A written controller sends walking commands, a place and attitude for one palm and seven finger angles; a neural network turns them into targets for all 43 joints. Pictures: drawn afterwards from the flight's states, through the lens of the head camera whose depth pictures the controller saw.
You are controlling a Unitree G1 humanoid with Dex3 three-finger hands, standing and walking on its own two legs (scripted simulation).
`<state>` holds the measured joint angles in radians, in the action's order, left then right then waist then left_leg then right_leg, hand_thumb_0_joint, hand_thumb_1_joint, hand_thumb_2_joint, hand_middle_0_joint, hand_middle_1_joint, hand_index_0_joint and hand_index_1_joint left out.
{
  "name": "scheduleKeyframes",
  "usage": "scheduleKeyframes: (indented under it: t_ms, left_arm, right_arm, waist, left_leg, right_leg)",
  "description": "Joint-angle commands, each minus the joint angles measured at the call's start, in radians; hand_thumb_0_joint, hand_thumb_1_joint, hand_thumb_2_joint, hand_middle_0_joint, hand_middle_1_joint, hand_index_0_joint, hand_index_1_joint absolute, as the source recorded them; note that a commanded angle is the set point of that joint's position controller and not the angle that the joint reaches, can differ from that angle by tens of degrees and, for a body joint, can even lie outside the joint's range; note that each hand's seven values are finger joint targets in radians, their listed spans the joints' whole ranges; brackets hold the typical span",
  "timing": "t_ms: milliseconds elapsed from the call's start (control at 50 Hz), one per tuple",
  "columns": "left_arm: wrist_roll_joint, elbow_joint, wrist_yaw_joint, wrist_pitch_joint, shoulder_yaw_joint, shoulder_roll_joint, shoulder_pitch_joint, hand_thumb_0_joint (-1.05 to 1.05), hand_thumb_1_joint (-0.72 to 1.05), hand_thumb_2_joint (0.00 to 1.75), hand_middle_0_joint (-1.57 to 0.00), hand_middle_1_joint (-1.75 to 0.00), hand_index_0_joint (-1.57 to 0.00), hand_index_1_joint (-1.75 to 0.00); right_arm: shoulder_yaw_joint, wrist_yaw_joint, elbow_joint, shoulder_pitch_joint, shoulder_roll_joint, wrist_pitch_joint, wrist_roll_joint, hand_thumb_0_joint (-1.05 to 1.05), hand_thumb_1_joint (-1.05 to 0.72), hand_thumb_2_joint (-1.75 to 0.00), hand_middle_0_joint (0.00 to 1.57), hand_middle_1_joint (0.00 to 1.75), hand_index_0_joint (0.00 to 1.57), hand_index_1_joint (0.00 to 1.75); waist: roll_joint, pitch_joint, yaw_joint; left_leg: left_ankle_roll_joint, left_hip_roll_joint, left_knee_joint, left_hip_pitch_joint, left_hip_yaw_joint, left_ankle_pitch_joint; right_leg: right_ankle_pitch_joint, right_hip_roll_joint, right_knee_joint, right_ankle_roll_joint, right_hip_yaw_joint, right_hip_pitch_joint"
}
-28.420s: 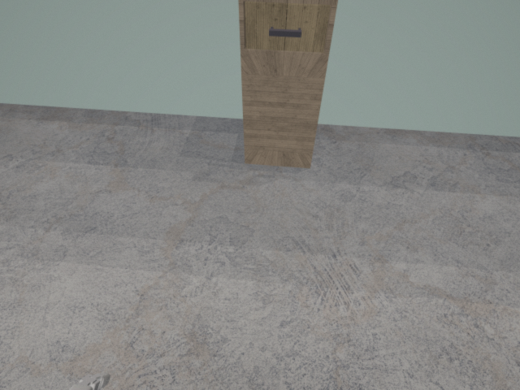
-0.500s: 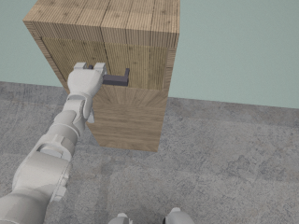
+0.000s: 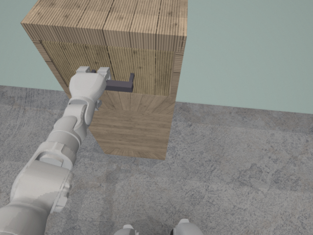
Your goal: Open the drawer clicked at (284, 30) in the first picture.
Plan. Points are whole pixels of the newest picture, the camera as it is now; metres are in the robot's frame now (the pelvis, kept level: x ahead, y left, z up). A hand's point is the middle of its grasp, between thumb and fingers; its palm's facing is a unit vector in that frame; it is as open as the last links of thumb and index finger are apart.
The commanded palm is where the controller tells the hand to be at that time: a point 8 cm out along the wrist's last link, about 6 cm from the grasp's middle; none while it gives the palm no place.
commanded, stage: close the thumb around the handle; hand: left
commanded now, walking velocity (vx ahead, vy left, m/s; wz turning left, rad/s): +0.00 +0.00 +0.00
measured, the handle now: (111, 79) +0.53 +0.12 +0.04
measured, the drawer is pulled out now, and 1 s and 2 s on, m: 0.00 0.04 0.22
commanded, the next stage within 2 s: pull the drawer open in 0.24 s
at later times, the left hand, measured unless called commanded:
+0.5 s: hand (95, 98) +0.48 +0.16 +0.02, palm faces -0.07 -0.04 -1.00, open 5.5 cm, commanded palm +0.44 +0.15 +0.07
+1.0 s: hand (91, 108) +0.45 +0.17 +0.02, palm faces -0.04 -0.04 -1.00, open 5.4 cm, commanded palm +0.43 +0.15 +0.07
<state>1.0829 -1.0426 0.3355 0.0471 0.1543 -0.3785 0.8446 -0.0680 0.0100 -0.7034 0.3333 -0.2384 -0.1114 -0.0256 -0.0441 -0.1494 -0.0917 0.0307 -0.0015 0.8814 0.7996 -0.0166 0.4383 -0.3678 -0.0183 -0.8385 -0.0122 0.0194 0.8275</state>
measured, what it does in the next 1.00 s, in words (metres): stands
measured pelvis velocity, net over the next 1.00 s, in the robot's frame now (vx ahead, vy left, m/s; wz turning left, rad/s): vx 0.02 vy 0.00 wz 0.01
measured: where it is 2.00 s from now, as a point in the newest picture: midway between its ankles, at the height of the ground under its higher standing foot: outside the picture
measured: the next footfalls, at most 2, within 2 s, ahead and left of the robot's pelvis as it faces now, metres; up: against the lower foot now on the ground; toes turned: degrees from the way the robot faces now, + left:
none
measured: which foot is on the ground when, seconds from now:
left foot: down 0.00-1.00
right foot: down 0.00-1.00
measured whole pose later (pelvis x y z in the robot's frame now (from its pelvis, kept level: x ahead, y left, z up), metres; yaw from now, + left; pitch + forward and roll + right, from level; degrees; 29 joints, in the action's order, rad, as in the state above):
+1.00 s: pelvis +0.02 +0.00 +0.01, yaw +0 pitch +18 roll -1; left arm 1.09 -0.79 0.34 0.00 0.19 -0.31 0.61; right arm -0.08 -0.01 -0.67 0.22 -0.23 -0.16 -0.03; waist -0.05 -0.15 -0.02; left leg 0.03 -0.01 0.83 0.68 -0.01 0.45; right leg -0.38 -0.02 -0.79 -0.01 0.02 0.71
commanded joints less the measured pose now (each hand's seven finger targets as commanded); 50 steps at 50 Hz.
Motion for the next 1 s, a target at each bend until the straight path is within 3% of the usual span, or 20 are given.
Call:
scheduleKeyframes:
  t_ms: [0, 100, 140, 180, 200, 260, 300, 340, 420, 460, 500, 540, 720, 740, 760, 780, 820, 880, 960, 980]
  left_arm:
    - [0.003, 0.201, 0.027, 0.03, -0.003, -0.062, 0.406, 0.0, 0.84, 0.88, -0.4, -1.34, -0.4, -1.34]
    - [0.011, 0.191, 0.03, 0.018, -0.026, -0.092, 0.374, 0.0, 0.9, 0.9, -0.4, -1.35, -0.4, -1.35]
    - [0.009, 0.209, 0.028, 0.017, -0.005, -0.073, 0.398, 0.0, 0.9, 0.9, -0.4, -1.35, -0.4, -1.35]
    - [0.011, 0.213, 0.027, 0.019, -0.023, -0.09, 0.37, 0.0, 0.9, 0.9, -0.4, -1.35, -0.4, -1.35]
    - [0.008, 0.212, 0.025, 0.016, 0.006, -0.052, 0.369, 0.0, 0.9, 0.9, -0.4, -1.35, -0.4, -1.35]
    - [0.006, 0.224, 0.023, 0.018, 0.018, -0.035, 0.39, 0.0, 0.9, 0.9, -0.4, -1.35, -0.4, -1.35]
    - [0.013, 0.219, 0.025, 0.014, 0.004, -0.055, 0.377, 0.0, 0.9, 0.9, -0.4, -1.35, -0.4, -1.35]
    - [0.01, 0.223, 0.024, 0.012, 0.024, -0.024, 0.358, 0.0, 0.9, 0.9, -0.4, -1.35, -0.4, -1.35]
    - [0.001, 0.246, 0.015, 0.014, 0.021, -0.007, 0.272, 0.0, 0.9, 0.9, -0.4, -1.35, -0.4, -1.35]
    - [-0.008, 0.27, 0.009, 0.018, -0.022, -0.053, 0.22, 0.0, 0.9, 0.9, -0.4, -1.35, -0.4, -1.35]
    - [-0.013, 0.298, 0.001, 0.021, -0.026, -0.047, 0.127, 0.0, 0.9, 0.9, -0.4, -1.35, -0.4, -1.35]
    - [-0.022, 0.341, -0.004, 0.023, -0.004, -0.014, 0.066, 0.0, 0.9, 0.9, -0.4, -1.35, -0.4, -1.35]
    - [-0.023, 0.572, 0.012, 0.0, -0.01, -0.005, -0.152, 0.0, 0.9, 0.9, -0.4, -1.35, -0.4, -1.35]
    - [-0.015, 0.567, 0.019, -0.002, 0.03, 0.009, 0.023, 0.0, 0.9, 0.9, -0.4, -1.35, -0.4, -1.35]
    - [0.0, 0.547, 0.029, 0.004, 0.037, -0.001, 0.185, 0.0, 0.9, 0.9, -0.4, -1.35, -0.4, -1.35]
    - [0.016, 0.538, 0.036, 0.005, 0.047, 0.017, 0.172, 0.0, 0.9, 0.9, -0.4, -1.35, -0.4, -1.35]
    - [0.035, 0.476, 0.05, -0.009, 0.001, -0.023, 0.114, 0.0, 0.9, 0.9, -0.4, -1.35, -0.4, -1.35]
    - [0.026, 0.483, 0.047, -0.015, 0.036, 0.013, 0.167, 0.0, 0.9, 0.9, -0.4, -1.35, -0.4, -1.35]
    - [0.015, 0.447, 0.037, -0.022, 0.01, -0.019, 0.185, 0.0, 0.9, 0.9, -0.4, -1.35, -0.4, -1.35]
    - [0.008, 0.439, 0.03, -0.021, 0.041, 0.02, 0.182, 0.0, 0.9, 0.9, -0.4, -1.35, -0.4, -1.35]
  right_arm:
    - [-0.06, 0.01, 0.05, 0.134, -0.148, 0.014, -0.001, 0.0, -0.9, -0.9, 0.2, 0.3, 0.2, 0.3]
    - [-0.059, 0.01, 0.055, 0.124, -0.149, 0.006, 0.001, 0.0, -0.9, -0.9, 0.2, 0.3, 0.2, 0.3]
    - [-0.059, 0.01, 0.052, 0.123, -0.148, 0.005, 0.001, 0.0, -0.9, -0.9, 0.2, 0.3, 0.2, 0.3]
    - [-0.059, 0.01, 0.058, 0.121, -0.148, 0.002, 0.001, 0.0, -0.9, -0.9, 0.2, 0.3, 0.2, 0.3]
    - [-0.058, 0.009, 0.06, 0.116, -0.145, 0.002, 0.001, 0.0, -0.9, -0.9, 0.2, 0.3, 0.2, 0.3]
    - [-0.062, 0.008, 0.054, 0.116, -0.145, 0.001, 0.0, 0.0, -0.9, -0.9, 0.2, 0.3, 0.2, 0.3]
    - [-0.062, 0.007, 0.053, 0.117, -0.148, -0.002, 0.001, 0.0, -0.9, -0.9, 0.2, 0.3, 0.2, 0.3]
    - [-0.062, 0.005, 0.058, 0.113, -0.144, -0.002, 0.001, 0.0, -0.9, -0.9, 0.2, 0.3, 0.2, 0.3]
    - [-0.064, 0.002, 0.072, 0.101, -0.141, -0.009, -0.001, 0.0, -0.9, -0.9, 0.2, 0.3, 0.2, 0.3]
    - [-0.062, 0.002, 0.08, 0.093, -0.146, -0.016, -0.001, 0.0, -0.9, -0.9, 0.2, 0.3, 0.2, 0.3]
    - [-0.059, 0.0, 0.098, 0.08, -0.139, -0.022, 0.001, 0.0, -0.9, -0.9, 0.2, 0.3, 0.2, 0.3]
    - [-0.058, -0.002, 0.112, 0.06, -0.136, -0.025, 0.004, 0.0, -0.9, -0.9, 0.2, 0.3, 0.2, 0.3]
    - [-0.06, -0.019, 0.143, -0.002, -0.135, -0.032, 0.01, 0.0, -0.9, -0.9, 0.2, 0.3, 0.2, 0.3]
    - [-0.058, -0.015, 0.121, 0.001, -0.138, -0.034, 0.011, 0.0, -0.9, -0.9, 0.2, 0.3, 0.2, 0.3]
    - [-0.062, -0.005, 0.095, 0.018, -0.136, -0.032, 0.008, 0.0, -0.9, -0.9, 0.2, 0.3, 0.2, 0.3]
    - [-0.066, -0.007, 0.097, 0.019, -0.13, -0.026, 0.005, 0.0, -0.9, -0.9, 0.2, 0.3, 0.2, 0.3]
    - [-0.064, -0.004, 0.093, 0.015, -0.131, -0.027, 0.002, 0.0, -0.9, -0.9, 0.2, 0.3, 0.2, 0.3]
    - [-0.065, -0.008, 0.088, 0.017, -0.122, -0.029, -0.001, 0.0, -0.9, -0.9, 0.2, 0.3, 0.2, 0.3]
    - [-0.062, -0.004, 0.092, 0.006, -0.124, -0.034, -0.003, 0.0, -0.9, -0.9, 0.2, 0.3, 0.2, 0.3]
    - [-0.06, -0.004, 0.095, 0.004, -0.121, -0.033, -0.002, 0.0, -0.9, -0.9, 0.2, 0.3, 0.2, 0.3]
  waist:
    - [0.004, -0.42, -0.055]
    - [0.016, -0.418, -0.045]
    - [0.011, -0.406, -0.054]
    - [0.0, -0.42, -0.039]
    - [0.0, -0.406, -0.046]
    - [-0.001, -0.397, -0.057]
    - [-0.005, -0.402, -0.048]
    - [-0.003, -0.401, -0.047]
    - [0.013, -0.436, -0.024]
    - [0.007, -0.452, -0.001]
    - [0.025, -0.454, 0.019]
    - [0.029, -0.425, 0.026]
    - [0.036, -0.399, 0.052]
    - [0.037, -0.343, -0.004]
    - [0.043, -0.323, -0.037]
    - [0.012, -0.323, -0.023]
    - [0.008, -0.358, 0.005]
    - [-0.037, -0.421, 0.004]
    - [0.003, -0.428, 0.002]
    - [0.011, -0.418, -0.004]
  left_leg:
    - [-0.002, -0.006, -0.065, -0.318, 0.023, -0.482]
    - [0.002, -0.011, -0.075, -0.298, 0.017, -0.457]
    - [0.002, -0.009, -0.079, -0.302, 0.017, -0.456]
    - [0.0, -0.011, -0.078, -0.311, 0.016, -0.487]
    - [-0.001, -0.009, -0.08, -0.318, 0.017, -0.488]
    - [-0.003, -0.003, -0.076, -0.336, 0.022, -0.513]
    - [-0.006, -0.001, -0.079, -0.345, 0.024, -0.51]
    - [-0.006, -0.002, -0.081, -0.345, 0.024, -0.509]
    - [-0.004, 0.0, -0.078, -0.366, 0.016, -0.561]
    - [-0.004, 0.0, -0.084, -0.369, 0.016, -0.596]
    - [0.0, 0.001, -0.089, -0.368, 0.009, -0.632]
    - [0.0, 0.003, -0.1, -0.366, 0.005, -0.637]
    - [-0.003, 0.018, -0.113, -0.434, 0.016, -0.778]
    - [-0.006, 0.018, -0.112, -0.427, 0.021, -0.714]
    - [-0.008, 0.019, -0.102, -0.414, 0.028, -0.67]
    - [-0.01, 0.017, -0.105, -0.427, 0.028, -0.656]
    - [-0.013, 0.012, -0.098, -0.436, 0.021, -0.681]
    - [-0.02, 0.008, -0.081, -0.469, 0.024, -0.738]
    - [-0.015, 0.001, -0.076, -0.439, 0.026, -0.709]
    - [-0.012, 0.0, -0.083, -0.432, 0.024, -0.681]
  right_leg:
    - [0.346, -0.036, 0.076, -0.032, 0.007, -0.186]
    - [0.352, -0.035, 0.087, -0.032, 0.002, -0.22]
    - [0.352, -0.035, 0.09, -0.032, 0.003, -0.214]
    - [0.369, -0.035, 0.086, -0.033, 0.002, -0.229]
    - [0.362, -0.037, 0.089, -0.032, 0.005, -0.217]
    - [0.361, -0.037, 0.089, -0.032, 0.008, -0.197]
    - [0.349, -0.038, 0.088, -0.033, 0.009, -0.192]
    - [0.348, -0.038, 0.091, -0.033, 0.01, -0.196]
    - [0.384, -0.038, 0.09, -0.031, 0.009, -0.233]
    - [0.413, -0.037, 0.088, -0.034, 0.006, -0.271]
    - [0.453, -0.037, 0.091, -0.031, 0.002, -0.31]
    - [0.458, -0.035, 0.103, -0.03, 0.002, -0.321]
    - [0.519, -0.035, 0.113, -0.027, 0.005, -0.353]
    - [0.488, -0.036, 0.12, -0.024, 0.009, -0.303]
    - [0.445, -0.032, 0.112, -0.024, 0.012, -0.258]
    - [0.411, -0.034, 0.113, -0.027, 0.016, -0.236]
    - [0.429, -0.035, 0.103, -0.032, 0.015, -0.253]
    - [0.456, -0.034, 0.088, -0.034, 0.015, -0.255]
    - [0.464, -0.034, 0.087, -0.033, 0.012, -0.282]
    - [0.455, -0.033, 0.09, -0.031, 0.015, -0.281]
